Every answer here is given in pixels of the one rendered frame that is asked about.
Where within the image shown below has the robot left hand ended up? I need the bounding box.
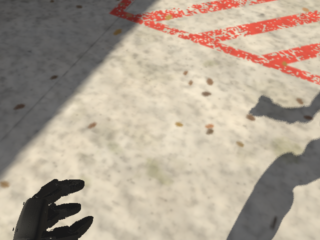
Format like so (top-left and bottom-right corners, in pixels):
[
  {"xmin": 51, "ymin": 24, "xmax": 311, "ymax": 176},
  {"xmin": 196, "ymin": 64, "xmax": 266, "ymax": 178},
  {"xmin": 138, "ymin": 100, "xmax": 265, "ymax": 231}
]
[{"xmin": 12, "ymin": 179, "xmax": 94, "ymax": 240}]

